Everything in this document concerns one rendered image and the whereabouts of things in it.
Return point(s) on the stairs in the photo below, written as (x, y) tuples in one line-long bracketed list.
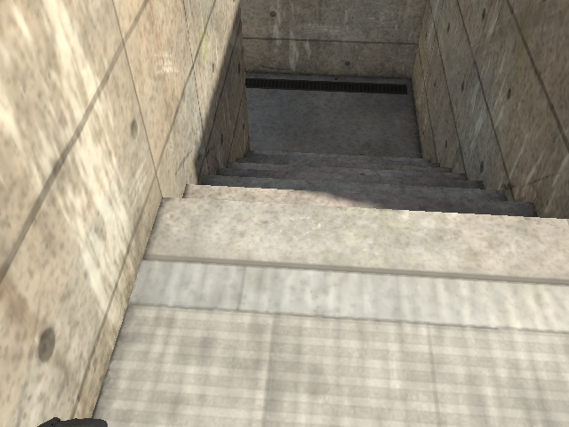
[(397, 183)]

